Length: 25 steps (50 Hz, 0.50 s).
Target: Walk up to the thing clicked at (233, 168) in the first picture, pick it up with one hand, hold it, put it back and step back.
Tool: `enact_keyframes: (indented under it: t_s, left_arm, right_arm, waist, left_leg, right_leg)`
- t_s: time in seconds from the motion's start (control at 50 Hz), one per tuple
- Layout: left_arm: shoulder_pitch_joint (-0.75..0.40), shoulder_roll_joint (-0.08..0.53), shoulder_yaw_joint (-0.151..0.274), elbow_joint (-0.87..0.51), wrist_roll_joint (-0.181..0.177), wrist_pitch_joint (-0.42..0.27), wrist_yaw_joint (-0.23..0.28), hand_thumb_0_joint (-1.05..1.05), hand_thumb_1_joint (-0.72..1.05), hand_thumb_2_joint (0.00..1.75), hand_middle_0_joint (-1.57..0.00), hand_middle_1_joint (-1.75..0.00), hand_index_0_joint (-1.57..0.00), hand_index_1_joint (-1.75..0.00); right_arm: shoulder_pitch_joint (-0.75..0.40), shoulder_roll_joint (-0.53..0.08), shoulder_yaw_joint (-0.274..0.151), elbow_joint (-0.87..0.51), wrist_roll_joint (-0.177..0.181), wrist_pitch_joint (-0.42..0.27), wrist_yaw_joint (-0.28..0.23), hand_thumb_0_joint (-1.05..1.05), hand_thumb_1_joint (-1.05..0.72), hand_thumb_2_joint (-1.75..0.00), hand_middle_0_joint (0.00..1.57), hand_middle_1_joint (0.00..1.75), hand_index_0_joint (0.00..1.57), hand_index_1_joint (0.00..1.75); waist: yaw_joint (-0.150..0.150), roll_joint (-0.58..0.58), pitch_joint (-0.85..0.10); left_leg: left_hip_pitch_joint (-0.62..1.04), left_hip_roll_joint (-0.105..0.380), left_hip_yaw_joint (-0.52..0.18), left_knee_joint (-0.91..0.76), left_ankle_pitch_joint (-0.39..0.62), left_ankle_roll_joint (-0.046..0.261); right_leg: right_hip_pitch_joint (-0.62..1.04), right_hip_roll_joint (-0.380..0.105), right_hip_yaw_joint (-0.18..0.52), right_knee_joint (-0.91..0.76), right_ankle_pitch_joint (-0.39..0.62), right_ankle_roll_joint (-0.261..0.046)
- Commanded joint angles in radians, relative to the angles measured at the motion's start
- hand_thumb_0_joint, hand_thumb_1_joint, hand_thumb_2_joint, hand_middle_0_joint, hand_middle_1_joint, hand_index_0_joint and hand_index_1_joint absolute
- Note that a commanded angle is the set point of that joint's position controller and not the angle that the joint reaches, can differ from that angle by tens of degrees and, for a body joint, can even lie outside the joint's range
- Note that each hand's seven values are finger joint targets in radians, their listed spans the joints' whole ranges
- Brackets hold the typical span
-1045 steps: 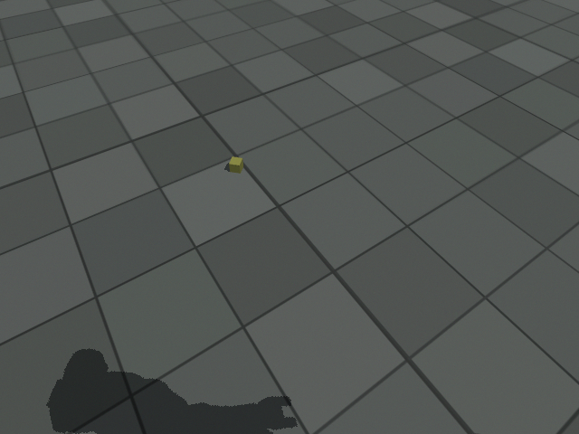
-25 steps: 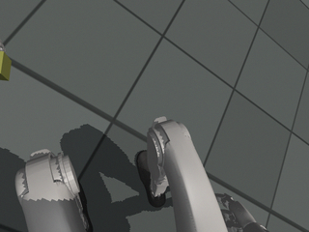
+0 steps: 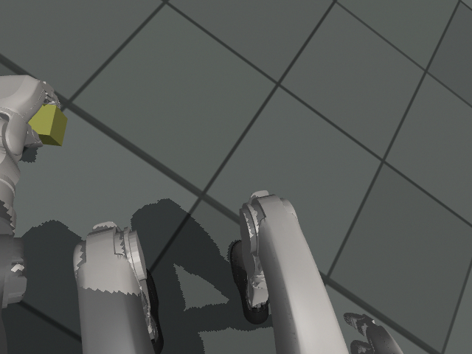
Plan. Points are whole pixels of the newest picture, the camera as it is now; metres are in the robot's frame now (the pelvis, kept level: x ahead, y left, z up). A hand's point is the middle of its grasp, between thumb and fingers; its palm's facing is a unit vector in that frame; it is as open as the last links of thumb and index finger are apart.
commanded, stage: lift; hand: left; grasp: from above
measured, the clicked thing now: (42, 124) +0.51 +0.26 -0.16
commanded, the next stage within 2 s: hold in 1.32 s
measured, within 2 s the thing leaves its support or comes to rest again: neither
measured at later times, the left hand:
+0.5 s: hand out of the picture +0.41 +0.27 +0.07, palm faces -0.45 -0.07 -0.89, open 7.8 cm
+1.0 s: hand out of the picture +0.36 +0.26 +0.22, palm faces -0.45 -0.07 -0.89, open 7.8 cm
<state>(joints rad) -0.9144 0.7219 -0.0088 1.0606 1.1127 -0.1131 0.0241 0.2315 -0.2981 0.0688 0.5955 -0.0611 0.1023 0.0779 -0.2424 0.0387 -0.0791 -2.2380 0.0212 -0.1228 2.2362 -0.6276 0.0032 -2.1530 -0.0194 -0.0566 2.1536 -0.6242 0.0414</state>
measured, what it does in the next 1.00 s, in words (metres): rises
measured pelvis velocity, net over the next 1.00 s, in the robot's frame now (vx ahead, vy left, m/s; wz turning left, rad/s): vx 0.04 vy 0.00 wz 0.09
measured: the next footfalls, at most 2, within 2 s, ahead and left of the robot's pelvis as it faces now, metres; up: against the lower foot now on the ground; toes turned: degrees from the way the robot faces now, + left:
none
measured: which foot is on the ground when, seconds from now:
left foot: down 0.00-1.00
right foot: down 0.00-1.00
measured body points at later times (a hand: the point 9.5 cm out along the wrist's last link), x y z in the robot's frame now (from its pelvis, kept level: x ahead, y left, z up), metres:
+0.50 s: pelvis +0.01 +0.00 +0.14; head +0.16 +0.03 +0.56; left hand +0.43 +0.27 +0.12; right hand +0.14 -0.26 +0.02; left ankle +0.09 +0.13 -0.34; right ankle +0.11 -0.13 -0.34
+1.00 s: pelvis +0.04 +0.00 +0.30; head +0.11 +0.02 +0.74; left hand +0.38 +0.26 +0.27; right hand +0.15 -0.26 +0.18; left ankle +0.09 +0.13 -0.34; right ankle +0.11 -0.13 -0.34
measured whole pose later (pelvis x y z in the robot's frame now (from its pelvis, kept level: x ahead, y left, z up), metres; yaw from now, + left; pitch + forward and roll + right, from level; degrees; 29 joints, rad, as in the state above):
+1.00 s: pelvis +0.04 +0.00 +0.30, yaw +5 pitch +16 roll -2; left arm -0.38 0.45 -0.16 0.85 1.04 -0.07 0.12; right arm 0.24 -0.25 -0.03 0.73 0.04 0.00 -0.06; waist -0.08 0.04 -0.13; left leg -1.00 0.05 -0.02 1.18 -0.46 0.00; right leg -0.96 -0.02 -0.02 1.13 -0.44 0.03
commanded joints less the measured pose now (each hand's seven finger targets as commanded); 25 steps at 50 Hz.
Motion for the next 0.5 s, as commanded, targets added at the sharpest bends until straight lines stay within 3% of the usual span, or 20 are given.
enact_keyframes:
  t_s: [0.0, 0.08, 0.12, 0.16, 0.24, 0.28, 0.32, 0.38, 0.48]
  left_arm:
    - [-0.343, 0.256, 0.062, -0.260, -0.041, -0.012, 0.021, 0.00, 0.89, 0.33, -1.19, -0.32, -1.24, -0.26]
    - [-0.301, 0.206, 0.036, -0.308, -0.057, -0.020, 0.008, 0.00, 0.91, 0.29, -1.19, -0.29, -1.25, -0.23]
    - [-0.281, 0.197, 0.038, -0.367, -0.079, -0.021, 0.006, 0.00, 0.90, 0.28, -1.19, -0.28, -1.24, -0.22]
    - [-0.259, 0.180, 0.031, -0.380, -0.090, -0.019, 0.003, 0.00, 0.91, 0.28, -1.18, -0.29, -1.24, -0.23]
    - [-0.214, 0.186, 0.042, -0.434, -0.093, -0.012, 0.005, 0.00, 0.89, 0.26, -1.17, -0.26, -1.23, -0.21]
    - [-0.186, 0.162, 0.034, -0.468, -0.096, -0.005, 0.009, 0.00, 0.90, 0.27, -1.18, -0.26, -1.24, -0.21]
    - [-0.090, 0.147, 0.042, -0.435, -0.098, 0.007, 0.014, 0.00, 0.89, 0.27, -1.19, -0.24, -1.24, -0.19]
    - [-0.035, 0.124, 0.035, -0.466, -0.108, 0.020, 0.008, 0.00, 0.88, 0.27, -1.19, -0.22, -1.23, -0.18]
    - [0.062, 0.096, 0.030, -0.532, -0.132, 0.035, 0.007, 0.00, 0.87, 0.28, -1.17, -0.25, -1.22, -0.21]
  right_arm:
    - [0.170, -0.232, -0.117, -0.021, 0.009, -0.007, -0.035, 0.00, -0.91, -0.91, 0.20, 0.30, 0.20, 0.30]
    - [0.153, -0.211, -0.123, -0.029, 0.022, -0.009, -0.050, 0.00, -0.90, -0.90, 0.20, 0.30, 0.20, 0.30]
    - [0.147, -0.198, -0.127, -0.036, 0.030, -0.011, -0.056, 0.00, -0.90, -0.90, 0.20, 0.30, 0.20, 0.30]
    - [0.133, -0.194, -0.132, -0.031, 0.038, -0.013, -0.066, 0.00, -0.90, -0.90, 0.20, 0.30, 0.20, 0.30]
    - [0.105, -0.188, -0.145, -0.028, 0.049, -0.014, -0.079, 0.00, -0.90, -0.90, 0.20, 0.30, 0.20, 0.30]
    - [0.095, -0.174, -0.144, -0.029, 0.053, -0.015, -0.084, 0.00, -0.90, -0.90, 0.20, 0.30, 0.20, 0.30]
    - [0.085, -0.166, -0.145, -0.024, 0.057, -0.016, -0.089, 0.00, -0.90, -0.90, 0.20, 0.30, 0.20, 0.30]
    - [0.064, -0.153, -0.147, -0.022, 0.062, -0.019, -0.096, 0.00, -0.90, -0.90, 0.20, 0.30, 0.20, 0.30]
    - [0.026, -0.127, -0.145, -0.026, 0.075, -0.029, -0.115, 0.00, -0.90, -0.90, 0.20, 0.30, 0.20, 0.30]
  waist:
    - [0.021, 0.281, -0.781]
    - [0.033, 0.246, -0.743]
    - [0.049, 0.243, -0.794]
    - [0.051, 0.230, -0.777]
    - [0.074, 0.233, -0.794]
    - [0.080, 0.234, -0.793]
    - [0.096, 0.191, -0.753]
    - [0.102, 0.179, -0.731]
    - [0.124, 0.142, -0.669]
  left_leg:
    - [0.631, -0.027, 0.084, -0.307, 0.104, 0.026]
    - [0.659, -0.020, 0.065, -0.394, 0.027, 0.030]
    - [0.708, -0.018, 0.066, -0.433, 0.051, 0.033]
    - [0.743, -0.016, 0.056, -0.465, 0.063, 0.030]
    - [0.876, -0.008, 0.032, -0.543, 0.121, 0.024]
    - [0.919, -0.006, 0.045, -0.578, 0.142, 0.025]
    - [0.943, -0.008, 0.041, -0.625, 0.148, 0.026]
    - [1.018, -0.004, 0.040, -0.692, 0.159, 0.025]
    - [1.089, -0.003, 0.054, -0.825, 0.082, 0.025]
  right_leg:
    - [0.382, 0.038, -0.043, -0.284, 0.141, -0.089]
    - [0.424, 0.040, -0.043, -0.336, 0.098, -0.082]
    - [0.491, 0.039, -0.037, -0.361, 0.135, -0.072]
    - [0.509, 0.036, -0.037, -0.382, 0.144, -0.071]
    - [0.555, 0.032, -0.037, -0.425, 0.187, -0.067]
    - [0.611, 0.034, -0.031, -0.472, 0.201, -0.064]
    - [0.657, 0.031, -0.029, -0.517, 0.198, -0.060]
    - [0.724, 0.033, -0.023, -0.585, 0.199, -0.058]
    - [0.877, 0.039, -0.007, -0.723, 0.157, -0.054]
